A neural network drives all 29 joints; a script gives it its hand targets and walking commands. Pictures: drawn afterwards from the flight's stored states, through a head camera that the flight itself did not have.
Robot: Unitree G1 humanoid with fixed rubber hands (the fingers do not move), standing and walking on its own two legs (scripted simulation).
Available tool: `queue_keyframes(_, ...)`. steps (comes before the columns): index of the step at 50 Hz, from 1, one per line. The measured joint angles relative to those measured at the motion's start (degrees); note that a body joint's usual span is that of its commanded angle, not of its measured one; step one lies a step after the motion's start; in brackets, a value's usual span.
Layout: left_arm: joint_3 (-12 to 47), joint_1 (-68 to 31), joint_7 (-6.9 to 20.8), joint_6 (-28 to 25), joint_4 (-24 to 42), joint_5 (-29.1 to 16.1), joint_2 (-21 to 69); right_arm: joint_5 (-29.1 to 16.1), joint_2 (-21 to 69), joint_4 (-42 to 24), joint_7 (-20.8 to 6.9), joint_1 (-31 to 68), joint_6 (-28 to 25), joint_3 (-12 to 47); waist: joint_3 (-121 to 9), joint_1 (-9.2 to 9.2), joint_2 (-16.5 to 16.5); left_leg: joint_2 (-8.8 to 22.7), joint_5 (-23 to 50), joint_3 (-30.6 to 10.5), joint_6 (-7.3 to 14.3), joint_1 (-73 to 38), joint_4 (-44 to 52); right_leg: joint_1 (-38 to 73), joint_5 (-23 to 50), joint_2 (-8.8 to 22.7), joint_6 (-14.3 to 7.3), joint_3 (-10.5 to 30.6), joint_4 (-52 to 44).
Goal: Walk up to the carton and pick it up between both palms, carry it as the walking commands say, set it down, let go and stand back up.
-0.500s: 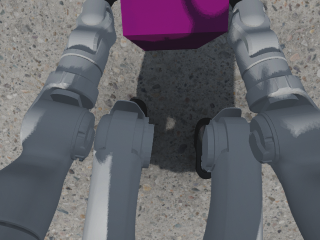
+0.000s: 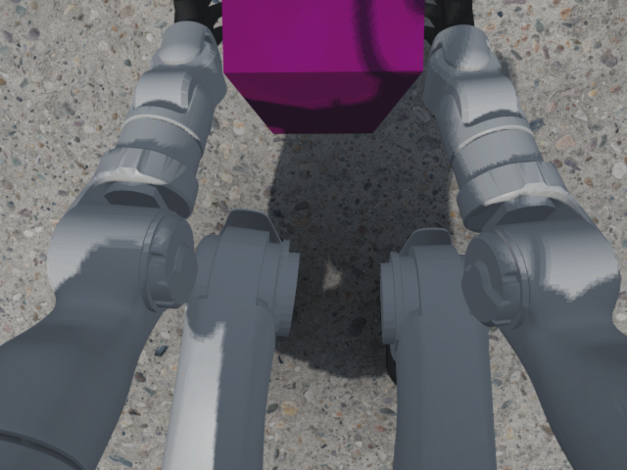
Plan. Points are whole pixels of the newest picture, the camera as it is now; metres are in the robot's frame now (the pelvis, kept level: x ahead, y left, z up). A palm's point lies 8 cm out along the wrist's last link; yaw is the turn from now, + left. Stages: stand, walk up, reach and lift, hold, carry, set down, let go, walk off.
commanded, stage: reach and lift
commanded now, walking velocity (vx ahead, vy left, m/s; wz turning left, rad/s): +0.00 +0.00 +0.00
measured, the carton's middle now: (322, 49) +0.52 +0.05 -0.19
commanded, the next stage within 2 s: none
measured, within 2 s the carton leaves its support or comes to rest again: neither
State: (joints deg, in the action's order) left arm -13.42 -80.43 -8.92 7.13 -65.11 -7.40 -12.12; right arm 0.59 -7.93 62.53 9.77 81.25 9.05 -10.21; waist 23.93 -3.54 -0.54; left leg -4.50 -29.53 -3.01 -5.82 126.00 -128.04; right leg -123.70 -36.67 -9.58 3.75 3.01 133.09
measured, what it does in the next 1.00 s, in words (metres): rises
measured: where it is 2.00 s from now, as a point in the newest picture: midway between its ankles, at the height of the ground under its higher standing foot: (328, 327)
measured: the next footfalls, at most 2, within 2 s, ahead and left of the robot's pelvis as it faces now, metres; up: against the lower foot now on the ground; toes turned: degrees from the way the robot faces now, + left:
none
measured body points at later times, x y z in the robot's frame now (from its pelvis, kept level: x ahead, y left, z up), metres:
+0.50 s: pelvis -0.01 +0.01 +0.03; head +0.34 +0.03 +0.29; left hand +0.51 +0.18 -0.14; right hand +0.54 -0.07 -0.12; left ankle +0.14 +0.14 -0.31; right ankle +0.11 -0.12 -0.31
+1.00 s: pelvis -0.02 +0.01 +0.06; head +0.32 +0.03 +0.33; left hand +0.52 +0.17 -0.07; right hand +0.54 -0.08 -0.07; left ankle +0.14 +0.14 -0.31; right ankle +0.11 -0.12 -0.31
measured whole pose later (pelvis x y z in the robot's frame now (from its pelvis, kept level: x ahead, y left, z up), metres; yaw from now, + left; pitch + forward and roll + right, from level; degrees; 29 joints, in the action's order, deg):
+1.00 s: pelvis -0.02 +0.01 +0.06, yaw -2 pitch +24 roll +0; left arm -18.7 -78.0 -12.7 20.3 -40.4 0.5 -6.2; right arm 2.2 -6.0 42.1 10.2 79.5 19.5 -15.7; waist 30.1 -4.2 -1.8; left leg -7.7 -26.5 -5.5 -6.7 115.3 -117.5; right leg -112.9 -32.3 -10.8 5.7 4.3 120.8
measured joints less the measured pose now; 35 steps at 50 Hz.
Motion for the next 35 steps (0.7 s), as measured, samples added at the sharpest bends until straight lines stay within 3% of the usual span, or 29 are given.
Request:
queue_keyframes(9,-2.7,7.8,-0.6,0.0,5.7,2.7,3.6,0.1,3.0,-4.3,2.4,-6.8,0.1,-1.3,-7.6,-1.1,-1.4,-0.2,-2.3,-1.0,-0.9,2.6,0.8,-3.1,-1.1,-0.8,-0.5,-0.4,-1.4)
queue_keyframes(15,-1.6,6.7,-2.5,2.0,12.7,1.1,2.0,-1.7,2.1,-7.7,4.3,-2.4,1.7,2.6,1.6,-0.27,-2.8,-2.1,-2.3,-1.7,-2.2,-3.4,2.2,2.4,-0.7,-1.7,0.0,0.5,-2.6)
queue_keyframes(19,-0.3,5.6,-3.1,2.9,16.8,0.6,0.9,-3.1,1.2,-11.1,4.4,0.5,3.1,2.9,6.6,-0.5,-3.6,-2.6,-1.8,-2.8,-2.7,-6.1,2.7,5.0,0.6,-2.5,0.9,0.2,-4.0)
queue_keyframes(24,-2.5,5.9,-3.5,5.8,18.9,2.4,2.9,-2.2,1.9,-11.7,3.1,-1.0,3.7,-0.4,6.1,-0.95,-3.0,-3.1,-0.5,-3.1,-2.1,-6.5,4.0,6.2,1.3,-2.1,1.3,0.1,-5.9)
queue_keyframes(29,-2.9,6.8,-4.1,8.2,22.8,2.8,4.3,-2.8,2.1,-16.7,2.7,-4.0,5.3,-1.2,6.2,-0.98,-2.2,-3.7,1.1,-3.1,-1.4,-7.8,6.0,8.2,2.3,-1.5,1.9,0.3,-8.1)
queue_keyframes(35,-3.8,3.6,-3.9,9.9,21.1,5.4,5.0,-0.3,2.1,-17.2,1.5,-3.3,6.8,-4.3,6.1,-1.18,-0.6,-4.0,3.0,-2.8,-0.8,-9.2,8.1,10.0,3.8,-1.0,2.3,0.8,-10.3)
